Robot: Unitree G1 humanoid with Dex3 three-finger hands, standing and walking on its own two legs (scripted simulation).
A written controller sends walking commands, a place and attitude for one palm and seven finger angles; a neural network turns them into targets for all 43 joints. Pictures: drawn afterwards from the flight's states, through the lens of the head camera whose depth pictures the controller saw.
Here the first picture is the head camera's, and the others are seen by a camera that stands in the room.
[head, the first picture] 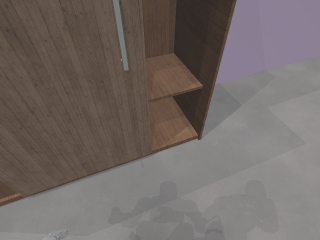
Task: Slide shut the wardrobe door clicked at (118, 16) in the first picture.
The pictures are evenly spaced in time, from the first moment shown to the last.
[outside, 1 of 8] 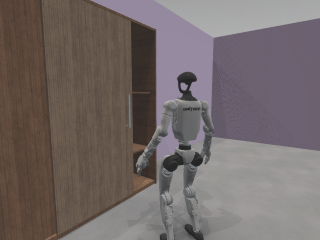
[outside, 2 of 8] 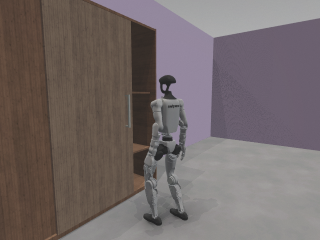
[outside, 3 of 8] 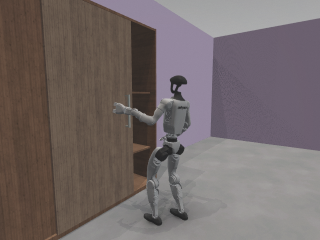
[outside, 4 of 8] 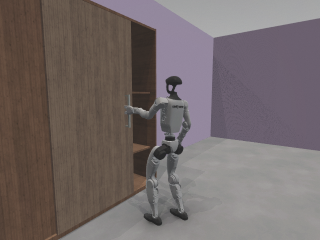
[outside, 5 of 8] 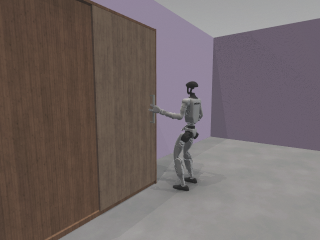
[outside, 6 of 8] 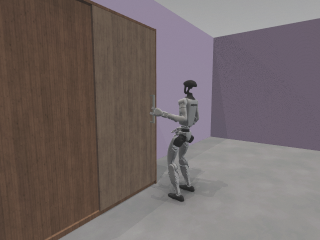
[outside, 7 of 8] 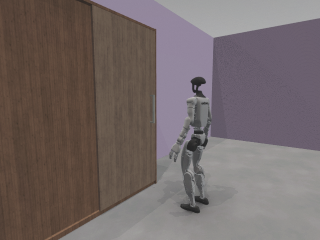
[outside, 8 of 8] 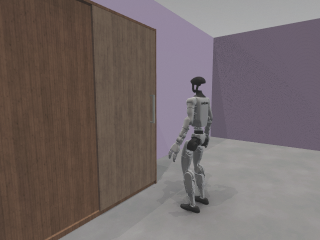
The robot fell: no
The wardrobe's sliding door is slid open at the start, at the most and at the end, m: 0.39 0.39 0.00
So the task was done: yes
